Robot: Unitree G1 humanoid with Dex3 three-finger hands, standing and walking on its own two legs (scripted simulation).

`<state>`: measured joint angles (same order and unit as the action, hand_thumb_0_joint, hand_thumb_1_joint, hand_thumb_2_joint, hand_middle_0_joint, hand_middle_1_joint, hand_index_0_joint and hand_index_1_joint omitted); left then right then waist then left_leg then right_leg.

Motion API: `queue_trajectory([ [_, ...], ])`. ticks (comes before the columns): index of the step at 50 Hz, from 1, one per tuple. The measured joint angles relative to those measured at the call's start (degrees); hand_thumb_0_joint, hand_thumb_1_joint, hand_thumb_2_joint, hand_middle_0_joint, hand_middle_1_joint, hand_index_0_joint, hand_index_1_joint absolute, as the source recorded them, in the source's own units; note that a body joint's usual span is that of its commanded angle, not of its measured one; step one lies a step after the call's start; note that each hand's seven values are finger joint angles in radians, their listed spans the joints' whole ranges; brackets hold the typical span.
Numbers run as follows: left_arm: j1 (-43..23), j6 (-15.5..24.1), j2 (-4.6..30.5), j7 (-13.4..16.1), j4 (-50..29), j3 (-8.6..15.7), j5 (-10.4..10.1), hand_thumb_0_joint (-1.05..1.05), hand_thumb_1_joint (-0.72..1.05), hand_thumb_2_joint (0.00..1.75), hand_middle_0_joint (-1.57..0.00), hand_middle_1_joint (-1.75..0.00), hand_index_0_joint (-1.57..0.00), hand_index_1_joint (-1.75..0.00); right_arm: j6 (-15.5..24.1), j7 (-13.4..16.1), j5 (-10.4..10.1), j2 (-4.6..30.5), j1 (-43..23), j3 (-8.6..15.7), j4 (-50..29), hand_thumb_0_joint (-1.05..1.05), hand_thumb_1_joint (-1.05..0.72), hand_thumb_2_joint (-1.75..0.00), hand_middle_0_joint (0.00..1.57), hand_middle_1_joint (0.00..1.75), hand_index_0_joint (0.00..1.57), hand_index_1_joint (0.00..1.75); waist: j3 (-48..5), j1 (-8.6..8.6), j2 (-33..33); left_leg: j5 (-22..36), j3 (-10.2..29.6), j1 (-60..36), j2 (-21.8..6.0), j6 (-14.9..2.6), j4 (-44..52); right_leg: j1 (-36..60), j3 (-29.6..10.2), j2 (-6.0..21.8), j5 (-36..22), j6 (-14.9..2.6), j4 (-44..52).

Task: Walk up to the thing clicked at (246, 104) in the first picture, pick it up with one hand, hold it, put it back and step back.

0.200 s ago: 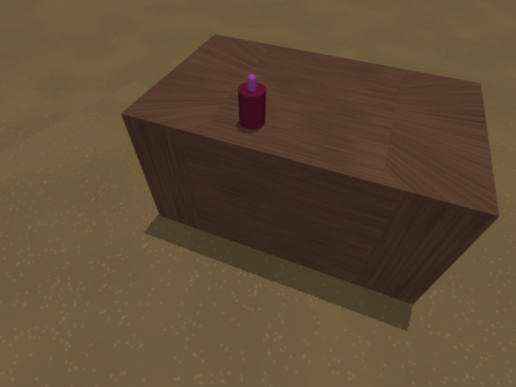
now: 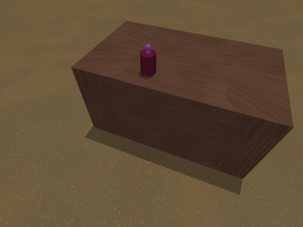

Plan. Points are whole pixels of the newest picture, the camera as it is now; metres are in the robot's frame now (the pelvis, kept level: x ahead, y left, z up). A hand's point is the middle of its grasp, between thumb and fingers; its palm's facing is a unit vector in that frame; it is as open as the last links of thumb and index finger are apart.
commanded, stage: stand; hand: left
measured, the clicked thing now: (148, 58) +0.96 +0.01 -0.10
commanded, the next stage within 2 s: walk up in 0.92 s
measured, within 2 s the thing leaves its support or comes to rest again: neither
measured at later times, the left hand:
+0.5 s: hand out of the picture +0.08 +0.25 -0.16, palm faces -0.02 -0.94 -0.34, open 7.4 cm
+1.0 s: hand out of the picture +0.08 +0.25 -0.16, palm faces -0.05 -0.94 -0.34, open 7.4 cm
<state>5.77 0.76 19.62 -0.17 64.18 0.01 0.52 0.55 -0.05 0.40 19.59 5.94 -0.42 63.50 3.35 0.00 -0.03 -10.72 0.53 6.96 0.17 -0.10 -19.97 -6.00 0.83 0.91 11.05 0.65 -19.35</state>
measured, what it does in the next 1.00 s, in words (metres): stands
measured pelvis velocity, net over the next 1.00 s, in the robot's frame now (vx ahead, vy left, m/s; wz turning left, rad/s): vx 0.01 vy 0.00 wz -0.04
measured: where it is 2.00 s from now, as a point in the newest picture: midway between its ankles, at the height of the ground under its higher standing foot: (155, 206)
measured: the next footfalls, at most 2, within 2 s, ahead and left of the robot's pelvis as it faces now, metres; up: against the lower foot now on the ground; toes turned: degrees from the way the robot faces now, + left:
right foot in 1.20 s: +0.13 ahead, -0.17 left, +0.00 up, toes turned -11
left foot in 1.64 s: +0.40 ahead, +0.08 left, +0.00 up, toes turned -10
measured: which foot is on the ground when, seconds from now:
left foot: down 0.00-1.00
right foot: down 0.00-1.00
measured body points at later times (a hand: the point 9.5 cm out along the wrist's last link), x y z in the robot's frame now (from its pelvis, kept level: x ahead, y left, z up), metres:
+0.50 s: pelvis +0.00 +0.00 +0.00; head +0.02 +0.00 +0.45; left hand +0.08 +0.30 -0.13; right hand +0.08 -0.30 -0.13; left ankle +0.00 +0.12 -0.75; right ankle +0.00 -0.13 -0.75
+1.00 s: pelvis +0.01 +0.00 +0.00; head +0.02 +0.00 +0.45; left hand +0.08 +0.30 -0.13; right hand +0.08 -0.31 -0.13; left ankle +0.00 +0.12 -0.74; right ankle -0.01 -0.13 -0.74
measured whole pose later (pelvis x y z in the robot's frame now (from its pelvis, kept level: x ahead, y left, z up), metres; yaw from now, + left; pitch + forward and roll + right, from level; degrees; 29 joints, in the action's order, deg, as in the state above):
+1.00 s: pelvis +0.01 +0.00 +0.00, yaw -2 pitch -2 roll +1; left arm 10.6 0.8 20.4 -1.7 61.0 2.0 1.2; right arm 1.2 -1.8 1.6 20.3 7.9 1.6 60.2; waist 2.2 0.1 0.2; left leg -19.3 -1.3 8.4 0.3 -1.8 -24.8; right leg -9.4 -1.4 0.7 20.0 -1.0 -26.8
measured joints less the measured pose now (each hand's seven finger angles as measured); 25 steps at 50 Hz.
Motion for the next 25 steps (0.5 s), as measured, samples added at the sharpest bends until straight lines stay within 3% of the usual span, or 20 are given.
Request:
queue_trajectory([
  [25, 0.51, 0.01, 0.01, 0.06, -0.07, 0.03, -0.08, 0.01, 0.9, 0.89, -0.2, -0.3, -0.2, -0.3, -0.13, -0.03, -0.06, 0.23, 0.33, -0.06, 0.31, 0.0, -0.9, -0.9, 0.2, 0.3, 0.2, 0.3, -0.02, -0.15, -0.08, 0.09, 0.08, -0.37, -0.08, 0.09, 0.62, 0.44, 0.09, -0.07, -0.11, -0.06, 0.72],
])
